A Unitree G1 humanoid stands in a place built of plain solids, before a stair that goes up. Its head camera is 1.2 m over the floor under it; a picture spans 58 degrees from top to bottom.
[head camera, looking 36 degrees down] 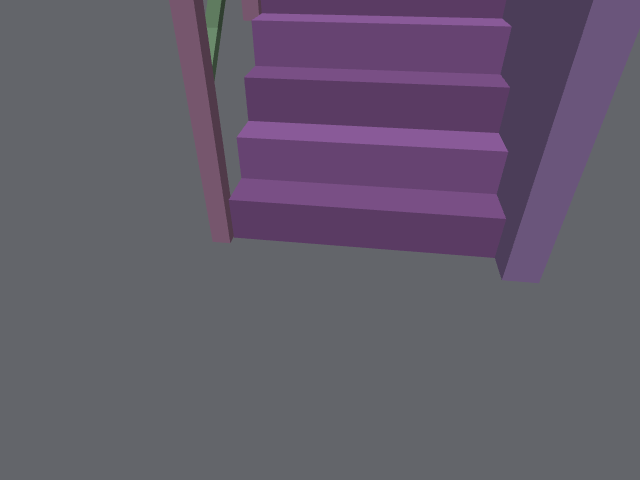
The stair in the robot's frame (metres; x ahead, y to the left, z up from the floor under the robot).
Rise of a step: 0.21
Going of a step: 0.21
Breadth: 1.20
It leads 7 degrees to the right of straight ahead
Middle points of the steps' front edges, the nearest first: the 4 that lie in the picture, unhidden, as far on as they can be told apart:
1.59 -0.19 0.21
1.80 -0.21 0.42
2.01 -0.24 0.63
2.21 -0.27 0.83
